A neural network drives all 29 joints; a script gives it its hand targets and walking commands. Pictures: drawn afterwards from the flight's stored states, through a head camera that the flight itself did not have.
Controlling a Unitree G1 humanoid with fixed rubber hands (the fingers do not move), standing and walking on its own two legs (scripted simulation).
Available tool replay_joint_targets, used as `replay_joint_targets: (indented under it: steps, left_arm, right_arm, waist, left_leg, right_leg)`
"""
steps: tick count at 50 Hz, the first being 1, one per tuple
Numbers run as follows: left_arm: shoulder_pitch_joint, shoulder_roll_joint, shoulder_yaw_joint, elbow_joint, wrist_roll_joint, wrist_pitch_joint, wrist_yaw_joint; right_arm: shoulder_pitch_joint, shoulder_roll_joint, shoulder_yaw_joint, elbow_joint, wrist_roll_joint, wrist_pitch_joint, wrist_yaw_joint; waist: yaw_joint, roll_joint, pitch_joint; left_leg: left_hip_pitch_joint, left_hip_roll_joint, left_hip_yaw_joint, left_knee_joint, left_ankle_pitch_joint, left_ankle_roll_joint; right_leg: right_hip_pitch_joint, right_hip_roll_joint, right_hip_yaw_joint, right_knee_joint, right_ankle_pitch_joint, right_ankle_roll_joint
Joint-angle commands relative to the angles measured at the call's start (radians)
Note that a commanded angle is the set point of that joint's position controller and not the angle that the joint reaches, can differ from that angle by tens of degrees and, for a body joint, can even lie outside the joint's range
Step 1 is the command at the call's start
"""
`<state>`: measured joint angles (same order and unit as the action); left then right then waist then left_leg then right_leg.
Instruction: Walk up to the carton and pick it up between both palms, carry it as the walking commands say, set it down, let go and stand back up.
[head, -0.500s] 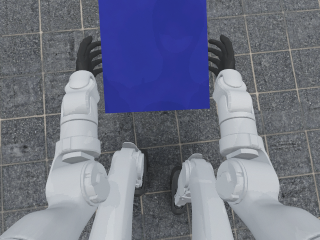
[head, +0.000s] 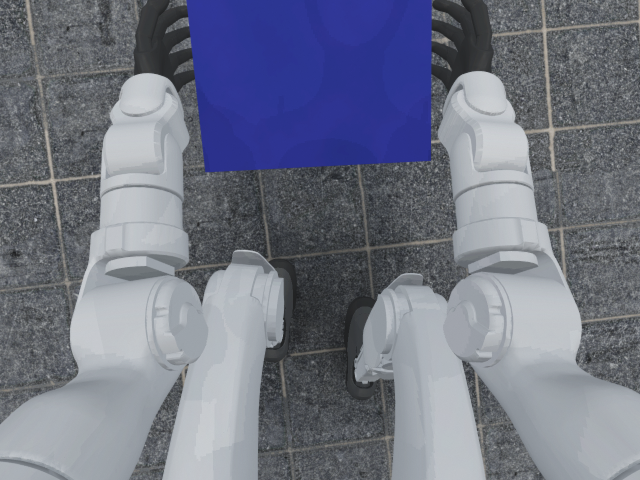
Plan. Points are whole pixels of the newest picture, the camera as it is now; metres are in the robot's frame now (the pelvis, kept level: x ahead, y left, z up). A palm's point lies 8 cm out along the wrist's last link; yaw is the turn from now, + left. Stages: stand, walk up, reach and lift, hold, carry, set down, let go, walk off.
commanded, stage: set down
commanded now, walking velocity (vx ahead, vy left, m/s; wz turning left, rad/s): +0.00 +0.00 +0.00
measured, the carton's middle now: (316, 61) +0.57 +0.07 -0.21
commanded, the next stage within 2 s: none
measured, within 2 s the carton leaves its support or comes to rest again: rests again in 0.92 s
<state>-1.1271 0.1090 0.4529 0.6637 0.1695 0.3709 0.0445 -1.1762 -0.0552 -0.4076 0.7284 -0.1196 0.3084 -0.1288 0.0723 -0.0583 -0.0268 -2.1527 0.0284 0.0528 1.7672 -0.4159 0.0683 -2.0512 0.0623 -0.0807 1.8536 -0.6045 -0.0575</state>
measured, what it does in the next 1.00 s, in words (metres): lowers itself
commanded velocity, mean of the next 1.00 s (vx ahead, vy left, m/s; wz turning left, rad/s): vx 0.00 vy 0.00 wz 0.00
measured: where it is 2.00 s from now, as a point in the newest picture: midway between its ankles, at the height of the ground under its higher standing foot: (317, 346)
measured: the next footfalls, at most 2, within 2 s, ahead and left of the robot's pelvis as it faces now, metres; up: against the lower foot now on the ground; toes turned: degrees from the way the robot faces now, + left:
none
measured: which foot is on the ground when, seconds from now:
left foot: down 0.00-1.00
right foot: down 0.00-1.00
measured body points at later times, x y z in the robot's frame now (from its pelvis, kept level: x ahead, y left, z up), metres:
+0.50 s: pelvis +0.00 +0.01 -0.06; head +0.35 +0.05 +0.22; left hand +0.53 +0.24 -0.20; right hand +0.57 -0.08 -0.20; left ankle +0.13 +0.10 -0.44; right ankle +0.08 -0.09 -0.44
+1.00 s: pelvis +0.00 +0.00 -0.09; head +0.37 +0.03 +0.15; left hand +0.55 +0.23 -0.25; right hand +0.59 -0.09 -0.25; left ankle +0.13 +0.10 -0.44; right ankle +0.08 -0.09 -0.44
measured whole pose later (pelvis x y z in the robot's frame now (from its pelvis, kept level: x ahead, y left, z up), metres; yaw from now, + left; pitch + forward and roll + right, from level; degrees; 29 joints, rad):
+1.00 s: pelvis +0.00 +0.00 -0.09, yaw -1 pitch +37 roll -1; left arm -1.46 0.28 0.37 0.88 0.03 0.29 -0.01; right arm -1.52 -0.29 -0.19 0.99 0.08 0.26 -0.16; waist 0.12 -0.05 0.36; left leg -2.28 0.05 0.05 2.13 -0.49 0.07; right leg -2.18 0.09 -0.10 2.22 -0.69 -0.06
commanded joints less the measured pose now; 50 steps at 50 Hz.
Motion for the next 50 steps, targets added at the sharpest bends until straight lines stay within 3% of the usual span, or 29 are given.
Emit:
replay_joint_targets:
  steps: [1, 35, 39, 50]
  left_arm:
    - [-0.648, -0.836, -0.490, -0.037, -0.164, -0.038, -0.272]
    - [-0.882, -0.671, -0.501, 0.039, -0.276, -0.096, -0.250]
    - [-0.839, -0.646, -0.465, 0.107, -0.262, -0.097, -0.260]
    - [-0.771, -0.654, -0.412, 0.176, -0.236, -0.087, -0.308]
  right_arm:
    - [-0.637, 0.891, 0.472, -0.025, 0.151, -0.019, 0.283]
    - [-0.880, 0.713, 0.543, 0.006, 0.274, -0.070, 0.248]
    - [-0.880, 0.706, 0.542, 0.064, 0.285, -0.072, 0.256]
    - [-0.905, 0.749, 0.549, 0.094, 0.314, -0.080, 0.265]
  waist:
    - [0.056, 0.031, -1.151]
    - [0.071, 0.028, -1.022]
    - [0.096, -0.003, -0.880]
    - [0.145, -0.039, -0.754]
  left_leg:
    - [0.916, -0.128, -0.073, -0.042, 0.364, -0.062]
    - [0.902, -0.098, -0.086, 0.246, 0.435, -0.029]
    - [0.831, -0.092, -0.084, 0.259, 0.383, -0.017]
    - [0.697, -0.083, -0.067, 0.288, 0.344, -0.007]
  right_leg:
    - [0.278, 0.111, 0.077, -0.159, 0.257, 0.049]
    - [0.158, 0.090, 0.059, 0.107, 0.244, 0.039]
    - [0.133, 0.089, 0.060, 0.123, 0.205, 0.039]
    - [0.194, 0.092, 0.076, 0.154, 0.218, 0.034]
